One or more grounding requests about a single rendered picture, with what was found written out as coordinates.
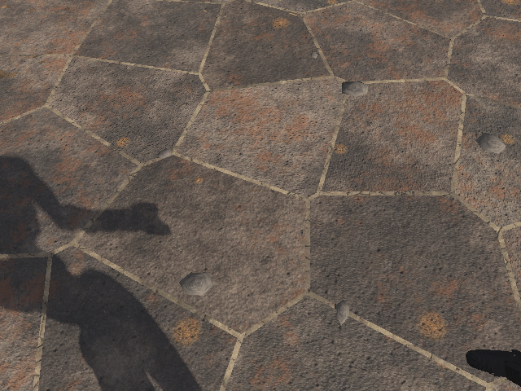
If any right robot hand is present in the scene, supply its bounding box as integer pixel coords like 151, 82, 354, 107
466, 349, 521, 387

